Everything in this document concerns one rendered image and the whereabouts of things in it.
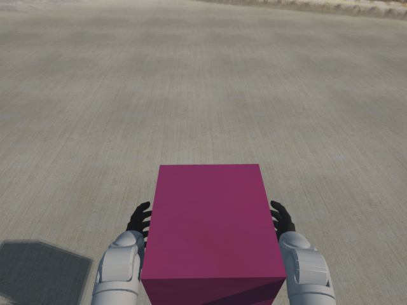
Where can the carton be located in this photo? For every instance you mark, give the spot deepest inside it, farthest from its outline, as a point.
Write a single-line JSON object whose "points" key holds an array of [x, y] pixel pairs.
{"points": [[211, 238]]}

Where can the robot left forearm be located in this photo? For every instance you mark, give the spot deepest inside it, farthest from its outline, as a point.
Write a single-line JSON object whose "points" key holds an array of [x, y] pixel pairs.
{"points": [[119, 271]]}

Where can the robot right forearm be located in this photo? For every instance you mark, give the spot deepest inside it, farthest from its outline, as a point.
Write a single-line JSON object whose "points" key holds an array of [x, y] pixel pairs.
{"points": [[308, 279]]}

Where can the robot right hand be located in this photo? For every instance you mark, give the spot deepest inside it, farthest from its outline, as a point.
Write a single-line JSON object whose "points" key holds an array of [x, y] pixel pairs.
{"points": [[284, 223]]}

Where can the robot left hand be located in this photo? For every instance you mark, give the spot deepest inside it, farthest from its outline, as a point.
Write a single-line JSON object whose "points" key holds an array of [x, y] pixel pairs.
{"points": [[136, 221]]}

